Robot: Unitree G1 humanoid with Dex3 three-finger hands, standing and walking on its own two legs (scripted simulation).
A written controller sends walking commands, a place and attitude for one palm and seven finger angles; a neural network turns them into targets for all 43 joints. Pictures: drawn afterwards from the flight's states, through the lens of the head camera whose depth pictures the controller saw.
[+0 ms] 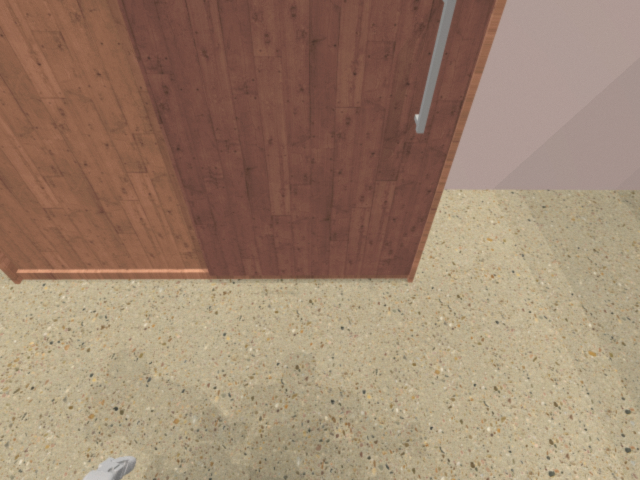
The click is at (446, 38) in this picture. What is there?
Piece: wardrobe's sliding door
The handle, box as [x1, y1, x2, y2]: [414, 0, 456, 132]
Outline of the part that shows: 456,0 443,0 444,6 419,113 415,114 414,117 416,123 416,132 423,132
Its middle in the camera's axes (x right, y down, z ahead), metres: +0.24 -0.37 +0.85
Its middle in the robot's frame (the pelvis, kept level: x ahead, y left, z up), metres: +0.91 -0.19 +0.09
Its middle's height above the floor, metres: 0.86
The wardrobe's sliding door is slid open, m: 0.00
